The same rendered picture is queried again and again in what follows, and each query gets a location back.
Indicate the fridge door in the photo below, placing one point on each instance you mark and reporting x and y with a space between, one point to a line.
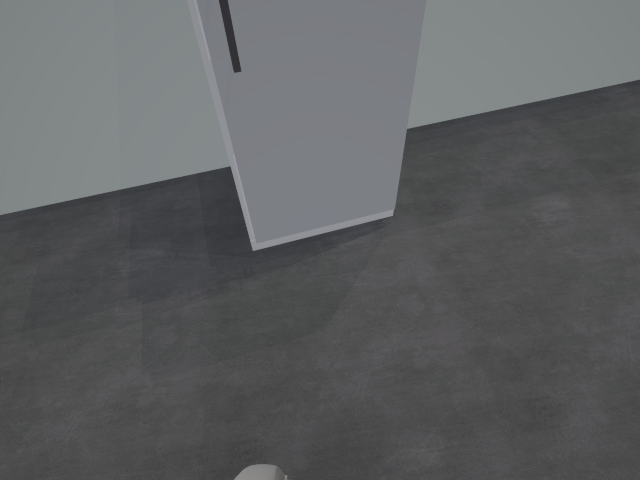
318 114

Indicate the handle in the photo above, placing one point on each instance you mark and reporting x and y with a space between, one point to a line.
230 35

